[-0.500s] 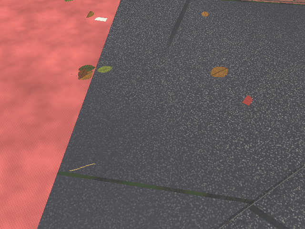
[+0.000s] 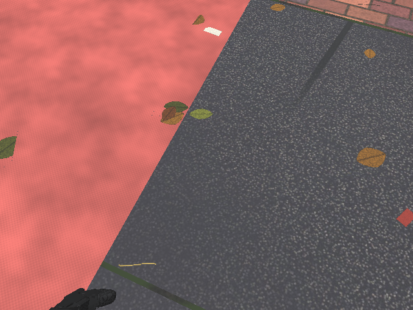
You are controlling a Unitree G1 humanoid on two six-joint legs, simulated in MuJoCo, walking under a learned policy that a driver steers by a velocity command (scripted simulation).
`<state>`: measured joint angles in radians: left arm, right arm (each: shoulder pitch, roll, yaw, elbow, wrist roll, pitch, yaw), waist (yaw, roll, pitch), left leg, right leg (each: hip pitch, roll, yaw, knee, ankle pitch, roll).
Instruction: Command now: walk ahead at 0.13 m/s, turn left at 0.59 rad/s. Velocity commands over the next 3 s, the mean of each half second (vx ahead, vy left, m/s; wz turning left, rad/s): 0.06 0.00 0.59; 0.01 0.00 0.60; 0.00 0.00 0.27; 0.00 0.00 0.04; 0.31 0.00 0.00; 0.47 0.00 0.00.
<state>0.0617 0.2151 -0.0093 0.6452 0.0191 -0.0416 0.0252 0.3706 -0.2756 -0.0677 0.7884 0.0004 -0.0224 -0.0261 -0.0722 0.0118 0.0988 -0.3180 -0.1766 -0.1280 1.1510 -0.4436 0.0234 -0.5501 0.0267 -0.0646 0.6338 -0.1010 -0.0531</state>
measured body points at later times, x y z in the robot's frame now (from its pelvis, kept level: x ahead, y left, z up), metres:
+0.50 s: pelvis +0.05 +0.03 +0.03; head +0.07 +0.07 +0.48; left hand +0.10 +0.32 -0.09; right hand +0.25 -0.19 -0.05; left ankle +0.06 +0.12 -0.71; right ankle +0.10 -0.10 -0.64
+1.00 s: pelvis +0.07 +0.01 +0.04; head +0.11 +0.01 +0.48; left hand +0.04 +0.30 -0.06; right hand +0.32 -0.16 -0.09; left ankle -0.01 +0.10 -0.64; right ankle +0.12 -0.07 -0.71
